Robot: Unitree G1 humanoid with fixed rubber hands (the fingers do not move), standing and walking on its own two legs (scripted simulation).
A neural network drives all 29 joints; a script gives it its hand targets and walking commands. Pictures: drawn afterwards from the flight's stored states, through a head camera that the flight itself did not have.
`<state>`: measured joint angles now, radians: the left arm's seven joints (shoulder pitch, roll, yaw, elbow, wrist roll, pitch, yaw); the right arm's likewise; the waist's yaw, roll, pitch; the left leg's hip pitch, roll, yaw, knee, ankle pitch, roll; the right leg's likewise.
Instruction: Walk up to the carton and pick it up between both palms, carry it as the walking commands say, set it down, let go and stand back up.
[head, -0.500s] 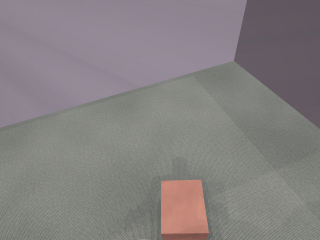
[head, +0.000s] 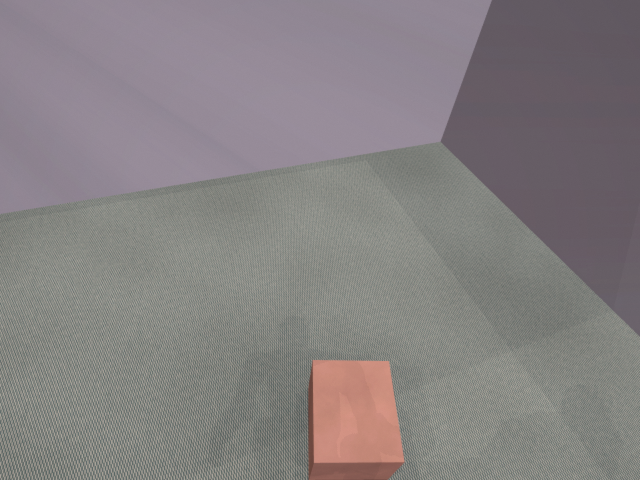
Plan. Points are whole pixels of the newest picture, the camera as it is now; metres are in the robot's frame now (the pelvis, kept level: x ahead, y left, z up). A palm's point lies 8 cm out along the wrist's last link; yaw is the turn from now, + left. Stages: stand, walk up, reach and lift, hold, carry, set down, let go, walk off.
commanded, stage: walk up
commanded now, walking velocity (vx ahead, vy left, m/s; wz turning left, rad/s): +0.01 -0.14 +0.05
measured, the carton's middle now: (349, 420) +0.44 -0.12 -0.68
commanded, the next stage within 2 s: stand in 1.44 s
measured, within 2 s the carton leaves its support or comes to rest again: neither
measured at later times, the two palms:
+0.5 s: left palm out of the picture -0.03 +0.15 -0.13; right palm out of the picture -0.03 -0.34 -0.15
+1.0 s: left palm out of the picture +0.01 +0.14 -0.14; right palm out of the picture -0.02 -0.37 -0.15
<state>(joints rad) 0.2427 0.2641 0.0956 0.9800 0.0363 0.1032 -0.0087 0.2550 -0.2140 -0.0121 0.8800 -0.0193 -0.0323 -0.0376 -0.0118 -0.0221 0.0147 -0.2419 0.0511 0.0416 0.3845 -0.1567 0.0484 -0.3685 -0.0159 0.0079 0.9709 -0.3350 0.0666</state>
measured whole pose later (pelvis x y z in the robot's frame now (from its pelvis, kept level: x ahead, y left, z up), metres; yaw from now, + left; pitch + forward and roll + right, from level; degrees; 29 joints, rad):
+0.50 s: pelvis -0.04 -0.09 +0.00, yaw +1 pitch +0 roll +0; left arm 0.33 0.15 0.01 1.01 0.01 -0.02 0.01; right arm 0.31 -0.25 -0.05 1.02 -0.02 0.05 0.00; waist -0.01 0.07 -0.01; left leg -0.41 0.04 0.00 0.80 -0.28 -0.02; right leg -0.11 0.01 -0.06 0.31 -0.19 -0.02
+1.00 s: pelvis -0.03 -0.12 -0.01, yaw +0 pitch -1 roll +0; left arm 0.25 0.23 0.05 1.03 0.01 0.02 0.02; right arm 0.28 -0.21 -0.02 1.05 -0.02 0.00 -0.06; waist -0.03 0.01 0.03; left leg -0.18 0.07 0.03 0.44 -0.24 -0.05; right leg -0.24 -0.04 -0.04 0.51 -0.26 0.02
